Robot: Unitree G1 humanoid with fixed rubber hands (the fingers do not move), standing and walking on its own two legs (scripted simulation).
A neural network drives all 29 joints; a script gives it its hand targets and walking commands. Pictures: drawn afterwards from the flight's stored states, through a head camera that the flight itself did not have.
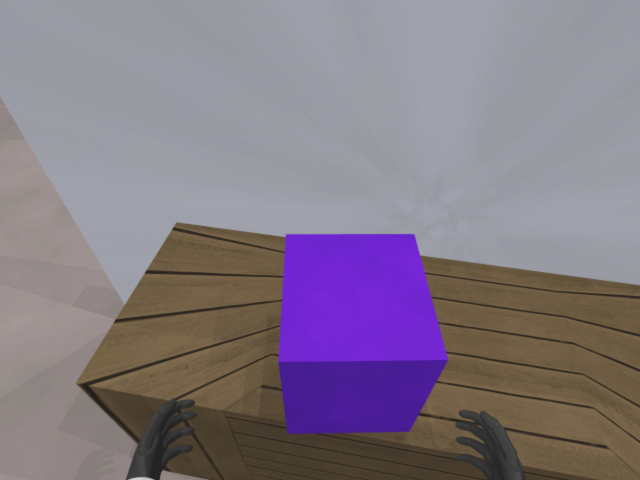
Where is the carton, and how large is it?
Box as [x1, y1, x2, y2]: [278, 234, 447, 433]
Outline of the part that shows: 286,234 278,361 287,433 408,431 447,360 414,235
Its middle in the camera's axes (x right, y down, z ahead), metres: +0.04 +0.15 +0.62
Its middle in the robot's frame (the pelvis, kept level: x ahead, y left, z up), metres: +0.34 -0.02 -0.08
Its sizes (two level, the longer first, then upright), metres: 0.210 0.200 0.250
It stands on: a pedestal, 0.57 m high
